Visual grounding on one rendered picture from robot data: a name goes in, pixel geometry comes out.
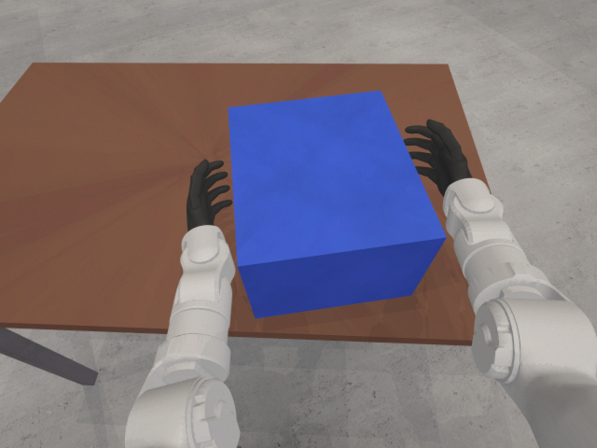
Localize table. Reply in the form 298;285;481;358
0;63;491;385

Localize right robot upper arm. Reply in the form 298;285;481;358
471;298;597;448

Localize robot left hand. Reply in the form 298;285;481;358
187;160;232;231

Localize robot left forearm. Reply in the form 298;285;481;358
125;225;235;447

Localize robot right forearm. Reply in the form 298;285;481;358
443;178;597;374

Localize carton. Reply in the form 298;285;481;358
228;91;447;318

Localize robot right hand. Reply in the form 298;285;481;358
403;119;472;197

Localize left robot upper arm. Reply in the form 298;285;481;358
126;375;240;448

